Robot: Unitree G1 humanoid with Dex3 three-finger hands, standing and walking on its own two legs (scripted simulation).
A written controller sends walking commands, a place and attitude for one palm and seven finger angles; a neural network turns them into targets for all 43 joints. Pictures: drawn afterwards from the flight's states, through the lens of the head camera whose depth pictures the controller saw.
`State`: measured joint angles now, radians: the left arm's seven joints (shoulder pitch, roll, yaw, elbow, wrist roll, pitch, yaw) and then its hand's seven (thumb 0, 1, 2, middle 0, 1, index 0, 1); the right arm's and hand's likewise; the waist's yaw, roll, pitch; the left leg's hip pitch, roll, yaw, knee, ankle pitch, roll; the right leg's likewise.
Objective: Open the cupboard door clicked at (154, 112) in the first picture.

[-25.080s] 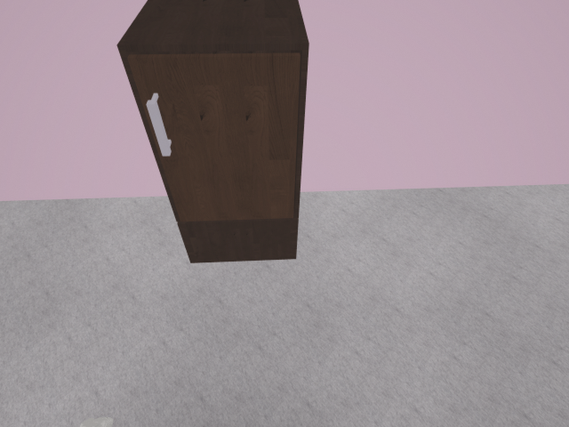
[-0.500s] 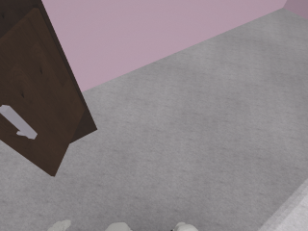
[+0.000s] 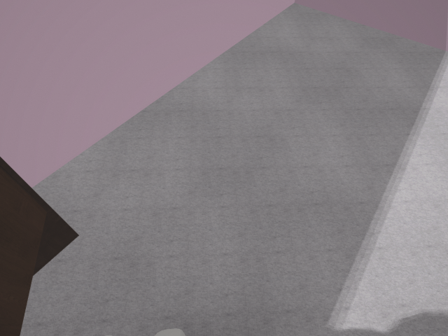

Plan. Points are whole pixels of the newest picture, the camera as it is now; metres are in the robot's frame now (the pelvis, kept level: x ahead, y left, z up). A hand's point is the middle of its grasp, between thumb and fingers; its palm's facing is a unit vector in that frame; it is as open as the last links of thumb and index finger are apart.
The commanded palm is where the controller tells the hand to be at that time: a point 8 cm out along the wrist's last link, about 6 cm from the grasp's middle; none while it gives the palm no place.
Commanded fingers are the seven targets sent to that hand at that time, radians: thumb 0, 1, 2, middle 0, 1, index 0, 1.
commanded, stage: walk to a spot facing it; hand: left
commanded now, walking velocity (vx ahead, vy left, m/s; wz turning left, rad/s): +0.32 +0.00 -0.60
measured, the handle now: out of the picture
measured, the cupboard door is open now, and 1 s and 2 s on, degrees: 48 48 48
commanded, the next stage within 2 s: turn to face it in 1.40 s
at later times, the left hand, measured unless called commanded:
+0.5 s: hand (192, 250) +0.32 +0.09 -0.17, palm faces -0.31 -0.92 -0.22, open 7.4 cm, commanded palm none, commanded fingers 0.00 0.90 0.90 -0.20 -0.30 -0.20 -0.30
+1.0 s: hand (241, 192) +0.49 -0.02 -0.17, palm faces -0.36 -0.91 -0.20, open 7.4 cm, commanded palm none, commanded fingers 0.00 0.90 0.90 -0.20 -0.30 -0.20 -0.30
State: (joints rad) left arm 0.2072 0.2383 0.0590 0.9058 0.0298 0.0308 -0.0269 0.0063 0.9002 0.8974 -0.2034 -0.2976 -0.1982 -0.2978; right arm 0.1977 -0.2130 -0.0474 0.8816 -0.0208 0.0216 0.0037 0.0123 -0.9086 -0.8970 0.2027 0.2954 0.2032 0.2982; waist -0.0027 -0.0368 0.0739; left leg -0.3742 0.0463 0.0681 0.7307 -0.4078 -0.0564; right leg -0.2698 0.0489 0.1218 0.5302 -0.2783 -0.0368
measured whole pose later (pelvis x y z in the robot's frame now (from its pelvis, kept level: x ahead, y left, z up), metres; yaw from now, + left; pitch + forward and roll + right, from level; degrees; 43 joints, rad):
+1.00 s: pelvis +0.32 -0.16 -0.01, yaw -22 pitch -1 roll +0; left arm 0.16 0.18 0.06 0.97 0.03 -0.05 -0.02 0.00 0.91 0.90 -0.20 -0.30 -0.19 -0.30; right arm 0.38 -0.17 -0.05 1.11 -0.03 0.01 0.01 0.01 -0.91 -0.90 0.20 0.30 0.20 0.30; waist -0.03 0.02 0.06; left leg -0.37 0.14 0.07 1.01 -0.50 -0.02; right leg -0.31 -0.04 -0.12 0.61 -0.28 -0.03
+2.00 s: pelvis +0.61 -0.37 +0.00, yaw -6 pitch +0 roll +2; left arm 0.18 0.18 0.05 0.91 0.03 -0.01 0.01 0.00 0.90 0.90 -0.20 -0.30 -0.20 -0.30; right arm 0.16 -0.23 -0.07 0.98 -0.02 0.07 0.01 0.01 -0.91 -0.90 0.20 0.30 0.20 0.30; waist -0.01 -0.01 0.07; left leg -0.48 0.04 0.05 1.05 -0.48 -0.05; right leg -0.23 -0.10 -0.17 0.56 -0.34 -0.02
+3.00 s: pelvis +0.68 -0.45 -0.02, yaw +30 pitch +1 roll +1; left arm 0.15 0.25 0.05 0.84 0.02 0.02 0.00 0.01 0.90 0.90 -0.20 -0.30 -0.20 -0.30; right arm 0.16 -0.24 -0.07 0.90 -0.02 0.07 0.00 0.01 -0.91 -0.90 0.21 0.30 0.21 0.30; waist -0.01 0.01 0.10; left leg -0.41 -0.01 -0.08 0.78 -0.43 -0.03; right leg -0.33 -0.05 -0.06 0.64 -0.34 0.02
